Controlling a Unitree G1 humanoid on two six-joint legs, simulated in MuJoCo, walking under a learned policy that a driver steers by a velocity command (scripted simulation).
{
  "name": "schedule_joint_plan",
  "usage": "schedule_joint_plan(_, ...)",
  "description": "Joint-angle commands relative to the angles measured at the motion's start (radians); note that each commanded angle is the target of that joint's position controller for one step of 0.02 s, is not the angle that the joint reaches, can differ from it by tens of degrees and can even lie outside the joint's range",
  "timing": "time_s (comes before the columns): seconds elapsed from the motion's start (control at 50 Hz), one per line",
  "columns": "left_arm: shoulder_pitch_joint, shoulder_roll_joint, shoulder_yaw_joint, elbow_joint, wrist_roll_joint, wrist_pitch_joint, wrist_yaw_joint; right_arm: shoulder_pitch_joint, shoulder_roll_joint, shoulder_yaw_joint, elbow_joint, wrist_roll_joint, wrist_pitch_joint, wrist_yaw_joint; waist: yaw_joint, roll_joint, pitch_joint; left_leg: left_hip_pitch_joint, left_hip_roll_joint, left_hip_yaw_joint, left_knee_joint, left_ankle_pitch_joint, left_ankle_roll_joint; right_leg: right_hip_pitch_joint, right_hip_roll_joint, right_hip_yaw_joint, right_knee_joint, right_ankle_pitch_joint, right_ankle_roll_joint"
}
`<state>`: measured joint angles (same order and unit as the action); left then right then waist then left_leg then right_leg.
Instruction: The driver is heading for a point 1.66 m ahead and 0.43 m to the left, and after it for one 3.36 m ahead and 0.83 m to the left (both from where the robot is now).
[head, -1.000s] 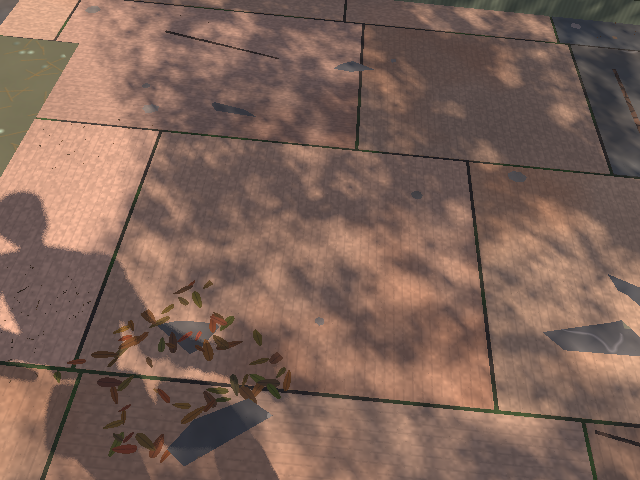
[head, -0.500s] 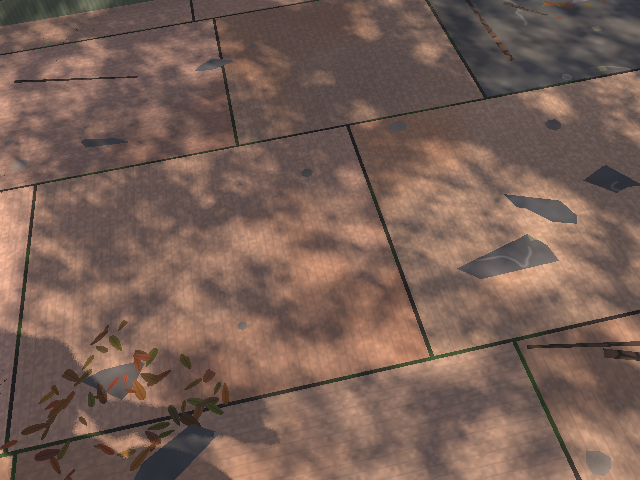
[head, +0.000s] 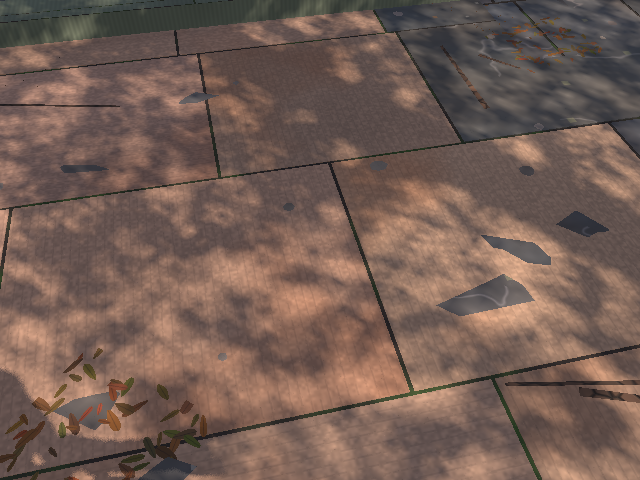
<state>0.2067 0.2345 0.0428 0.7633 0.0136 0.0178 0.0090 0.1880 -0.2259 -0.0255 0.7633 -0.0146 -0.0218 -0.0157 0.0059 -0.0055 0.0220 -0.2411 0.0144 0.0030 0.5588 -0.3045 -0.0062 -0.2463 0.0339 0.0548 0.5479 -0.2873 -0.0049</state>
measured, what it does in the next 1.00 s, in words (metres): walks ahead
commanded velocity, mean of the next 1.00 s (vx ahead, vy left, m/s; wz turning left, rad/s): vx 0.15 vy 0.00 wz -0.01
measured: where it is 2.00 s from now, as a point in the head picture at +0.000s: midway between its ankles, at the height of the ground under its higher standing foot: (328, 400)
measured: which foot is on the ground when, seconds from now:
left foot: down 0.00-0.78, up 0.80-1.00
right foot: down 0.00-1.00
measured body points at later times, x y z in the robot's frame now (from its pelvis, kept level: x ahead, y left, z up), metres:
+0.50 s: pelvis +0.00 +0.01 +0.00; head +0.01 +0.02 +0.45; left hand +0.08 +0.27 -0.14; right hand +0.10 -0.24 -0.13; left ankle +0.00 +0.12 -0.73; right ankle +0.00 -0.12 -0.73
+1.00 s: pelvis +0.12 -0.04 +0.01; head +0.13 -0.06 +0.46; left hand +0.07 +0.21 -0.12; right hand +0.26 -0.30 -0.11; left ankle +0.18 +0.13 -0.66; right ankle +0.05 -0.13 -0.73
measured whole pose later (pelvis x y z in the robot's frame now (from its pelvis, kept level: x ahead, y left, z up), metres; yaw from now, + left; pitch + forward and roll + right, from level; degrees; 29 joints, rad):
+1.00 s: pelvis +0.12 -0.04 +0.01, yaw +0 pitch +1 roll +0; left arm 0.43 0.19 0.03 1.04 0.00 -0.09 -0.01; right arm 0.16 -0.29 -0.06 0.89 0.02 -0.08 0.01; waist 0.05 0.04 -0.01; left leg -0.61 0.09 0.00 1.00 -0.16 0.03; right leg -0.02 0.03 -0.03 0.26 -0.25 -0.05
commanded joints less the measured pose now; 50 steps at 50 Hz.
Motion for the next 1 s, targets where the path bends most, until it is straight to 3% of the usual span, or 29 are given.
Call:
schedule_joint_plan(0.02,-0.026,0.089,0.024,-0.053,-0.002,-0.016,0.007,-0.013,-0.119,-0.027,-0.058,0.002,-0.012,-0.005,-0.009,0.004,-0.040,0.008,0.057,-0.065,-0.098,0.138,0.032,0.008,-0.054,0.060,-0.076,0.156,-0.022)
schedule_joint_plan(0.5,0.011,0.085,0.031,0.139,-0.010,-0.008,0.037,0.019,-0.100,-0.019,0.099,0.009,-0.014,-0.006,-0.003,0.010,-0.006,0.007,0.031,-0.050,-0.147,0.147,0.040,0.071,-0.057,0.043,-0.100,0.202,0.003)
schedule_joint_plan(0.52,0.030,0.075,0.029,0.157,-0.011,-0.007,0.038,0.038,-0.098,-0.019,0.116,0.010,-0.012,-0.008,-0.003,0.018,-0.026,0.015,0.023,-0.046,-0.159,0.039,0.045,0.077,-0.040,0.023,-0.096,0.108,0.001)
schedule_joint_plan(0.54,0.037,0.079,0.032,0.168,-0.018,-0.006,0.039,0.048,-0.121,-0.027,0.125,0.018,-0.007,-0.011,-0.008,0.038,-0.009,0.009,0.021,-0.060,-0.174,-0.146,0.066,0.041,-0.008,-0.012,-0.060,-0.056,-0.008)
schedule_joint_plan(0.56,0.029,0.078,0.033,0.167,-0.023,-0.011,0.038,0.061,-0.147,-0.036,0.129,0.025,-0.003,-0.014,-0.017,0.076,0.027,-0.005,0.053,-0.119,-0.213,-0.339,0.100,-0.032,0.015,-0.041,-0.011,-0.199,-0.015)
schedule_joint_plan(0.6,-0.028,0.058,0.028,0.137,-0.033,-0.042,0.030,0.123,-0.195,-0.050,0.144,0.035,-0.011,-0.019,-0.043,0.178,0.100,0.017,0.238,-0.384,-0.370,-0.588,0.208,-0.196,0.012,-0.092,0.159,-0.207,-0.022)
schedule_joint_plan(0.62,-0.060,0.058,0.027,0.124,-0.039,-0.060,0.022,0.128,-0.214,-0.057,0.148,0.036,-0.020,-0.021,-0.051,0.192,0.144,-0.010,0.313,-0.495,-0.421,-0.577,0.258,-0.239,-0.032,-0.059,0.236,-0.175,-0.033)
schedule_joint_plan(0.64,-0.073,0.068,0.030,0.121,-0.044,-0.073,0.014,0.121,-0.212,-0.058,0.145,0.029,-0.032,-0.021,-0.049,0.177,0.155,0.008,0.340,-0.526,-0.434,-0.508,0.275,-0.288,-0.064,-0.032,0.292,-0.204,-0.044)
schedule_joint_plan(0.66,-0.072,0.072,0.032,0.122,-0.046,-0.083,0.007,0.108,-0.206,-0.058,0.139,0.028,-0.040,-0.018,-0.044,0.162,0.142,0.047,0.342,-0.508,-0.431,-0.431,0.270,-0.317,-0.087,-0.021,0.300,-0.239,-0.055)
schedule_joint_plan(0.7,-0.048,0.072,0.032,0.138,-0.048,-0.099,-0.005,0.058,-0.202,-0.060,0.125,0.045,-0.043,-0.011,-0.015,0.132,0.099,0.054,0.279,-0.370,-0.408,-0.278,0.217,-0.214,-0.094,-0.045,0.148,-0.202,-0.070)
schedule_joint_plan(0.74,0.065,0.056,0.037,0.204,-0.039,-0.106,-0.011,0.013,-0.206,-0.062,0.124,0.060,-0.033,-0.007,0.047,0.116,0.041,-0.071,0.175,-0.199,-0.331,-0.169,0.172,0.087,-0.022,-0.137,-0.054,0.048,-0.053)
schedule_joint_plan(0.76,0.145,0.059,0.045,0.245,-0.035,-0.102,-0.011,0.027,-0.186,-0.057,0.128,0.055,-0.029,-0.005,0.071,0.096,0.014,-0.130,0.137,-0.154,-0.262,-0.157,0.156,0.211,0.013,-0.157,-0.073,0.089,-0.035)
schedule_joint_plan(0.78,0.230,0.071,0.053,0.270,-0.036,-0.098,-0.009,0.014,-0.141,-0.043,0.124,0.047,-0.032,-0.002,0.105,0.042,-0.005,-0.206,0.096,-0.101,-0.130,-0.114,0.124,0.317,-0.027,-0.087,-0.104,0.052,-0.044)
schedule_joint_plan(0.8,0.343,0.143,0.067,0.281,-0.035,-0.098,0.002,-0.011,-0.059,-0.018,0.099,0.025,-0.039,0.007,0.137,-0.193,-0.046,-0.343,0.007,0.018,0.237,-0.116,0.049,0.419,-0.248,0.243,-0.250,-0.081,-0.117)
schedule_joint_plan(0.82,0.384,0.223,0.073,0.282,-0.024,-0.111,-0.013,-0.020,-0.065,-0.024,0.058,0.046,-0.058,0.003,0.125,-0.310,-0.029,-0.541,-0.071,-0.016,0.468,-0.268,0.041,0.440,-0.419,0.633,-0.389,-0.255,-0.270)
schedule_joint_plan(0.84,0.292,0.175,0.053,0.259,-0.019,-0.127,-0.018,-0.032,-0.120,-0.035,0.055,0.067,-0.073,0.004,0.084,-0.160,0.045,-0.623,0.009,-0.095,0.603,-0.223,0.063,0.377,-0.437,0.633,-0.401,-0.356,-0.288)
schedule_joint_plan(0.86,0.217,0.131,0.039,0.233,-0.021,-0.137,-0.021,-0.027,-0.137,-0.038,0.060,0.074,-0.082,0.012,0.055,-0.110,0.086,-0.662,0.051,-0.104,0.627,-0.105,0.084,0.354,-0.394,0.529,-0.404,-0.335,-0.251)
schedule_joint_plan(0.9,0.146,0.115,0.024,0.209,-0.020,-0.137,-0.029,-0.029,-0.145,-0.047,0.075,0.046,-0.089,0.017,0.025,-0.070,0.090,-0.626,0.103,-0.080,0.558,0.051,0.083,0.310,-0.320,0.340,-0.418,-0.091,-0.185)
schedule_joint_plan(0.92,0.159,0.087,0.014,0.213,-0.016,-0.130,-0.028,-0.034,-0.139,-0.048,0.078,0.039,-0.086,0.024,0.023,-0.078,0.078,-0.582,0.115,-0.065,0.521,0.100,0.073,0.292,-0.284,0.258,-0.423,0.027,-0.164)
schedule_joint_plan(0.94,0.189,0.078,0.010,0.223,-0.014,-0.126,-0.024,-0.037,-0.122,-0.046,0.081,0.035,-0.082,0.030,0.027,-0.091,0.067,-0.561,0.111,-0.041,0.495,0.138,0.059,0.287,-0.260,0.197,-0.423,0.137,-0.161)
schedule_joint_plan(1.0,0.238,0.104,0.009,0.236,-0.012,-0.114,-0.004,-0.130,-0.083,-0.034,0.045,0.030,-0.070,0.034,0.045,-0.067,0.079,-0.555,0.097,0.002,0.346,0.222,0.015,0.259,-0.232,0.095,-0.432,0.325,-0.173)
